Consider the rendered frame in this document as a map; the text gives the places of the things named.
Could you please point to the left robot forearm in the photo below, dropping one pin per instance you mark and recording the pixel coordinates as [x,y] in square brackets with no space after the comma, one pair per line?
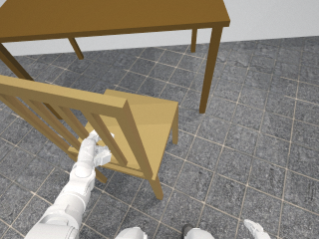
[72,201]

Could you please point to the robot left hand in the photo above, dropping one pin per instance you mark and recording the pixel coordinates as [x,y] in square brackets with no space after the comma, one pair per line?
[89,150]

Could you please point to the chair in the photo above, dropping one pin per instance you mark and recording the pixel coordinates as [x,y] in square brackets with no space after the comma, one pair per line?
[140,124]

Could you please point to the table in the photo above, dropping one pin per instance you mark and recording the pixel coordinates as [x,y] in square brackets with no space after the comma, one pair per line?
[36,20]

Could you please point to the robot right foot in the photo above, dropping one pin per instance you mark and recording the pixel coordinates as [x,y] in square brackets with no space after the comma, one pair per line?
[187,227]

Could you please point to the left robot thigh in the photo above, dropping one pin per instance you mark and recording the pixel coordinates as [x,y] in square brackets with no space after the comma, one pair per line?
[132,233]

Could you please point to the robot right hand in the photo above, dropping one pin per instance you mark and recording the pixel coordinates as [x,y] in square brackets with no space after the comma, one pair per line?
[255,229]

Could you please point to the left robot upper arm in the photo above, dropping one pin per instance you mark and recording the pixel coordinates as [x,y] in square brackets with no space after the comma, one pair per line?
[53,231]

